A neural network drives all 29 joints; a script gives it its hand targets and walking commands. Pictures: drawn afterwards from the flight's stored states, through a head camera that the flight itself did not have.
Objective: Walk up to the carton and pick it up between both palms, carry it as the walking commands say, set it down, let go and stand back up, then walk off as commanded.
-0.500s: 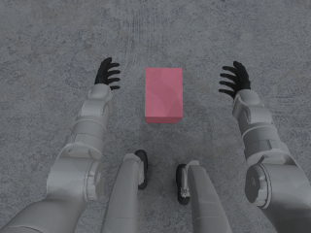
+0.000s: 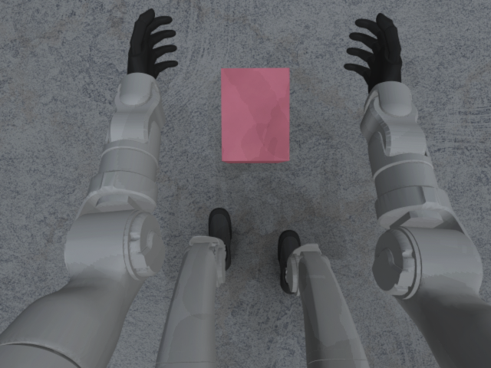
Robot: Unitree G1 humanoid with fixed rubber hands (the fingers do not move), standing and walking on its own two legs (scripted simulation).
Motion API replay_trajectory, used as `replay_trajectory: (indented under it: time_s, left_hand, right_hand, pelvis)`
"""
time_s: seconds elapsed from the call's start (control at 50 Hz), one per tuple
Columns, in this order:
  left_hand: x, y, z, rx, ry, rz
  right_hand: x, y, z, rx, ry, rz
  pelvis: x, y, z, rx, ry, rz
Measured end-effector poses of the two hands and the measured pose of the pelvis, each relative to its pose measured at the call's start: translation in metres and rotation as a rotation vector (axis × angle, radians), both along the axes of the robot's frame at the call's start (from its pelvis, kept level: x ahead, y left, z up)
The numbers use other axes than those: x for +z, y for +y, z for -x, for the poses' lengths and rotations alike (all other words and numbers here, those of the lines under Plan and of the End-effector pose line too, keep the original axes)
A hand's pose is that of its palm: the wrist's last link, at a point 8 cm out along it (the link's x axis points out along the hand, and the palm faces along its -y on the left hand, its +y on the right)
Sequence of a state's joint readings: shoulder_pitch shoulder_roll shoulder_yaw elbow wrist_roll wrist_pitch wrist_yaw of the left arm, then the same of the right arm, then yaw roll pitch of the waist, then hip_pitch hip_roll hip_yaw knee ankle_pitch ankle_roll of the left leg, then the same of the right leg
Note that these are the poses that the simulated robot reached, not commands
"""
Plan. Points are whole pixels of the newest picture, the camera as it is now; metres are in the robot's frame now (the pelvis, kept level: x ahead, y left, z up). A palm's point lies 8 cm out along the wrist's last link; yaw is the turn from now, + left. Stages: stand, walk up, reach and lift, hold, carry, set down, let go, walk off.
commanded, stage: reach and lift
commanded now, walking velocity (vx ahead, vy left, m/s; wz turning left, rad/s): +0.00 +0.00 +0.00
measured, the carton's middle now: (254, 123) +0.50 +0.01 -0.53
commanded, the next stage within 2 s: none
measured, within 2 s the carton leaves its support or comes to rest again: neither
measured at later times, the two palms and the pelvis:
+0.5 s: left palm (170, 99) +0.50 +0.19 -0.28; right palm (342, 104) +0.50 -0.15 -0.27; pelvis -0.02 -0.01 -0.14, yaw -1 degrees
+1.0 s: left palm (188, 114) +0.50 +0.18 -0.42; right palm (321, 119) +0.49 -0.15 -0.41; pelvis -0.05 +0.00 -0.25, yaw -1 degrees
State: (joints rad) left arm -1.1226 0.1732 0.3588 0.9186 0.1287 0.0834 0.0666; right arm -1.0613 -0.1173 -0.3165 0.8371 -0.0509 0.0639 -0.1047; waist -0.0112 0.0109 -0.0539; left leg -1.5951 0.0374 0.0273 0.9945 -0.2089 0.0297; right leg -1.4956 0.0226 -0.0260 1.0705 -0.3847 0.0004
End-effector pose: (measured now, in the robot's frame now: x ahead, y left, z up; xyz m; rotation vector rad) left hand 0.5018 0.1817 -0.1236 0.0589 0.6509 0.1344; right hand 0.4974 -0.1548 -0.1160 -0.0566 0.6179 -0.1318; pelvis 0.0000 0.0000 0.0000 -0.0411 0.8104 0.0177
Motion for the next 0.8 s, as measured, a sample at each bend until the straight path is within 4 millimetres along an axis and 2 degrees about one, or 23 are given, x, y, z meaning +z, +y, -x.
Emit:
replay_trajectory:
  time_s: [0.14, 0.32, 0.52, 0.8]
  left_hand:
    - [-0.031, 0.004, 0.005, 0.015, 0.021, 0.021]
    - [-0.097, 0.010, 0.003, 0.029, 0.021, 0.011]
    - [-0.165, 0.003, 0.000, 0.033, 0.016, 0.016]
    - [-0.239, -0.004, -0.001, 0.024, 0.042, 0.028]
  right_hand:
    - [-0.032, 0.002, 0.006, -0.008, 0.022, -0.008]
    - [-0.097, 0.006, 0.002, -0.014, 0.025, -0.005]
    - [-0.164, 0.004, 0.002, -0.023, 0.036, 0.000]
    - [-0.241, 0.007, 0.003, -0.010, 0.070, -0.007]
  pelvis:
    - [-0.025, -0.007, 0.005, -0.006, 0.039, -0.003]
    - [-0.086, -0.010, 0.016, -0.003, 0.057, -0.002]
    - [-0.149, -0.004, 0.026, -0.007, 0.030, 0.007]
    - [-0.209, 0.001, 0.041, -0.015, -0.038, 0.004]
